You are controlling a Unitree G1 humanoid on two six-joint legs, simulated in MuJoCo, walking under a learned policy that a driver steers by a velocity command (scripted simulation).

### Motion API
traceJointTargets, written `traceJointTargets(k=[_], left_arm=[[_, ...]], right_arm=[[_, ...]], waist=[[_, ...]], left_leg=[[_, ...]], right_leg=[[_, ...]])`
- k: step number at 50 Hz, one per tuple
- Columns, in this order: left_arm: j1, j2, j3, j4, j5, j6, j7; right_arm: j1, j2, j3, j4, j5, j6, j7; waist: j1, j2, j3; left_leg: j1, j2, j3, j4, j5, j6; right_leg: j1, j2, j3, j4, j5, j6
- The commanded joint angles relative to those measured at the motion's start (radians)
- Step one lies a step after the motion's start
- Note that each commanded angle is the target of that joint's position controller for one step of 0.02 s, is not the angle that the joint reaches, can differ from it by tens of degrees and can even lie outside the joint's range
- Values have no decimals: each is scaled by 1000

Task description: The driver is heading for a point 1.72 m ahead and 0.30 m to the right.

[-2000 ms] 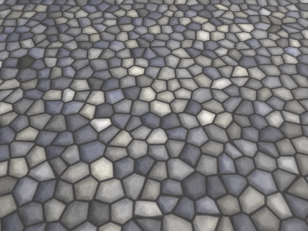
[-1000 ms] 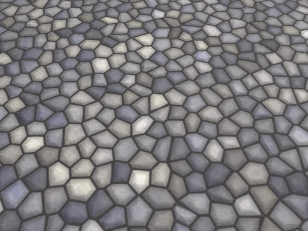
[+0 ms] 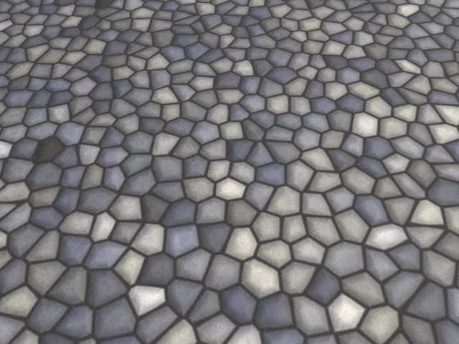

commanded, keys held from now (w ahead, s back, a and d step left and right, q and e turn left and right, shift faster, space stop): no key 0.58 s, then w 0.42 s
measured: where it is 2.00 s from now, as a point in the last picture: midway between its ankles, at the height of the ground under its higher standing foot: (238, 286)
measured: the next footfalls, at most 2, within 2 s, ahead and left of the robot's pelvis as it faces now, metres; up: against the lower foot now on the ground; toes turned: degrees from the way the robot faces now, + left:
left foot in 0.26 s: +0.01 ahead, +0.14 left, +0.00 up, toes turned -1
left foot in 1.30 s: +0.43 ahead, +0.14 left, +0.00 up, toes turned +3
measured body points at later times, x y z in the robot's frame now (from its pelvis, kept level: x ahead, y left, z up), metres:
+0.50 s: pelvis -0.01 +0.03 +0.00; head +0.00 +0.04 +0.45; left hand +0.10 +0.29 -0.11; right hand +0.14 -0.21 -0.10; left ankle -0.03 +0.14 -0.73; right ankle +0.01 -0.12 -0.73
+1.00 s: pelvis +0.09 -0.01 +0.01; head +0.10 -0.03 +0.46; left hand +0.08 +0.26 -0.11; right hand +0.24 -0.27 -0.10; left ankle +0.09 +0.15 -0.66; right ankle +0.03 -0.09 -0.73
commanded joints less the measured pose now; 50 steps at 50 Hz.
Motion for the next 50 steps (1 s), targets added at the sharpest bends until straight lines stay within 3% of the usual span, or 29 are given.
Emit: traceJointTargets(k=[1,2,4,8,10,12,13,14,15,16,17,18,20,29,31,33,35,37,39,40,41,42,43,44,46,47,48,50], left_arm=[[-11,159,34,-80,17,-15,3],[-34,145,30,-78,2,-13,7],[-60,117,16,-75,-20,-12,10],[-51,107,10,-58,-13,9,8],[-14,131,15,-46,-17,20,6],[-7,120,5,-36,-31,21,3],[33,108,-1,-23,-28,10,0],[44,87,-11,-25,-4,-5,-7],[70,41,-22,-23,5,-15,-10],[13,77,-21,-19,15,-15,-8],[-16,94,-14,-14,8,-13,-7],[-24,85,-15,-9,2,-9,-3],[-8,80,-16,-2,-3,0,4],[30,77,-13,74,-10,4,18],[45,68,-14,95,-14,7,22],[11,66,-13,81,-25,-4,22],[-32,70,-11,51,-43,-33,14],[-9,70,-10,55,-55,-60,-6],[104,63,-8,111,-55,-79,-23],[193,77,3,160,-43,-81,-26],[302,134,19,187,-35,-82,-23],[378,253,45,193,-33,-87,-31],[344,199,26,174,-22,-94,-33],[286,146,10,156,-26,-98,-28],[237,125,1,141,-26,-91,-23],[236,95,-12,140,-21,-85,-23],[247,87,-17,144,-19,-79,-23],[269,92,-19,152,-24,-71,-19]], right_arm=[[27,-180,-55,-66,-5,-27,-7],[37,-173,-60,-46,0,-21,-8],[52,-113,-47,-24,-1,-4,-10],[7,-12,-6,-35,-2,-7,1],[2,-27,-9,-31,7,-10,4],[54,-32,-12,0,1,-12,7],[55,-58,-14,-4,-10,-12,5],[72,-115,-21,-16,-20,-12,-3],[36,-119,-21,9,-29,-12,0],[5,-54,-8,-13,-28,-19,11],[11,-32,1,-6,-36,-25,13],[20,-49,-2,1,-36,-31,12],[36,-45,2,13,-30,-45,9],[63,-19,15,36,-24,-56,3],[90,-33,9,51,-19,-51,-2],[134,-92,-9,59,-9,-43,-4],[166,-111,-14,71,1,-55,-8],[151,-92,-11,73,9,-70,-8],[67,-86,-8,54,24,-68,-3],[43,-63,-3,46,18,-69,-2],[4,-1,16,22,5,-76,-1],[-4,11,17,-28,8,-93,-8],[15,-52,-1,-23,26,-109,-11],[49,-63,-6,-4,37,-122,-1],[38,-52,-8,15,23,-135,12],[23,-50,-11,15,12,-135,18],[21,-34,-8,13,11,-134,29],[-3,-9,-2,7,6,-128,40]], waist=[[0,-229,-91],[-10,-185,-78],[-13,-172,-57],[13,-235,-90],[34,-252,-103],[1,-224,-93],[11,-190,-100],[29,-78,-131],[84,107,-129],[39,71,-97],[25,37,-67],[23,31,-47],[25,41,-13],[21,-20,-12],[11,5,-26],[-23,93,45],[-36,143,123],[-14,147,123],[60,96,75],[95,61,31],[133,-71,-1],[139,-342,-16],[120,-272,13],[86,-195,65],[67,-127,76],[65,-120,65],[62,-147,56],[67,-138,45]], left_leg=[[-141,37,31,391,-256,-57],[-156,41,28,456,-207,-73],[-163,48,24,468,-135,-102],[-7,100,151,143,-105,-117],[61,98,182,-16,-48,-110],[191,88,203,-290,183,-76],[281,122,148,-321,282,-47],[365,229,42,-278,493,-9],[250,253,25,-234,380,56],[181,230,23,-256,236,73],[157,210,36,-268,168,54],[139,194,46,-268,149,37],[117,192,47,-266,173,26],[126,172,62,-250,213,28],[137,167,48,-284,-30,51],[131,261,-110,-389,-371,129],[110,370,-277,-464,-436,204],[163,396,-277,-451,-330,214],[67,325,-141,-400,-199,162],[-10,263,-58,-317,-110,125],[-113,167,76,-86,-34,60],[-306,49,199,227,-110,-5],[-411,78,109,414,-217,-1],[-467,127,81,484,-129,19],[-507,185,115,466,40,40],[-475,205,127,438,100,40],[-439,209,148,408,138,31],[-425,204,189,340,193,5]], right_leg=[[123,-411,410,-194,393,-297],[122,-354,335,-179,353,-255],[129,-290,239,-157,365,-208],[143,-217,124,-128,428,-188],[162,-230,148,-111,426,-198],[123,-215,141,-91,378,-162],[70,-205,140,-93,313,-110],[8,-160,86,-33,211,-48],[52,-88,-1,-62,30,9],[98,-82,-9,-48,34,44],[88,-76,-12,-40,47,46],[90,-77,-14,-31,63,40],[80,-83,-3,-36,96,39],[98,-87,-2,-41,129,57],[74,-43,-55,9,-33,55],[-84,-7,-109,147,-183,42],[-188,-48,-64,244,-218,-2],[-221,-83,-38,224,-271,-54],[41,-56,-82,-2,-90,-86],[217,-33,-79,-29,16,-73],[333,-156,113,-125,-89,-106],[437,-365,525,-282,-220,-236],[423,-430,653,-325,-266,-299],[416,-403,558,-312,-253,-277],[418,-340,396,-325,-142,-219],[399,-305,318,-336,-39,-193],[378,-282,258,-342,69,-185],[371,-252,162,-347,251,-184]])
Keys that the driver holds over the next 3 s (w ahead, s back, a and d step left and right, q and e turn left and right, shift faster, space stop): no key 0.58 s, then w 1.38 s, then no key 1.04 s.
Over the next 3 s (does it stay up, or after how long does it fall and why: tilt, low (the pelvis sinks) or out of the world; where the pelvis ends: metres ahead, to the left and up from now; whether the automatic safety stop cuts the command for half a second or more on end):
stays up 0.85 0.00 0.00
